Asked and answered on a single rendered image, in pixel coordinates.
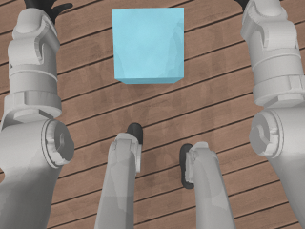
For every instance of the robot right forearm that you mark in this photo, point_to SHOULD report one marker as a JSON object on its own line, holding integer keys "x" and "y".
{"x": 279, "y": 80}

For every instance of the robot left foot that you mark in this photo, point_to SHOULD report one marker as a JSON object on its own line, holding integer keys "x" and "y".
{"x": 136, "y": 130}

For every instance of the carton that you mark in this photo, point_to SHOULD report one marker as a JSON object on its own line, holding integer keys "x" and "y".
{"x": 148, "y": 45}

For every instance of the left robot shin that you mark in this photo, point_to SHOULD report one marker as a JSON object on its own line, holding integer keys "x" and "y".
{"x": 121, "y": 136}

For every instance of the right robot upper arm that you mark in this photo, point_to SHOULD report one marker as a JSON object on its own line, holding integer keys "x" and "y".
{"x": 279, "y": 135}

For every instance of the robot right hand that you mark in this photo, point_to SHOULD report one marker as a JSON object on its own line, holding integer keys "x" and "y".
{"x": 242, "y": 3}

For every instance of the left robot upper arm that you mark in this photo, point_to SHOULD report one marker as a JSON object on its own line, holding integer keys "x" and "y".
{"x": 32, "y": 155}

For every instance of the robot left hand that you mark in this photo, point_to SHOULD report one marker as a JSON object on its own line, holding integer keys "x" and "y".
{"x": 46, "y": 5}

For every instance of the robot left forearm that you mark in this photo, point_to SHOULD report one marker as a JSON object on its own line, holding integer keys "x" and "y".
{"x": 32, "y": 70}

